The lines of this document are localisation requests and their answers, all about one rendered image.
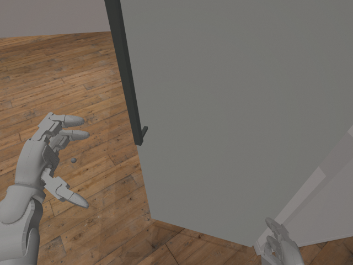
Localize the robot left hand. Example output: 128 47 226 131
14 112 90 209

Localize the handle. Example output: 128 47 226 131
104 0 148 146

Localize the robot left forearm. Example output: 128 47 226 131
0 184 46 265

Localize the fridge door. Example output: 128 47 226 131
120 0 353 247

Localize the robot right hand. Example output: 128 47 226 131
261 217 304 265

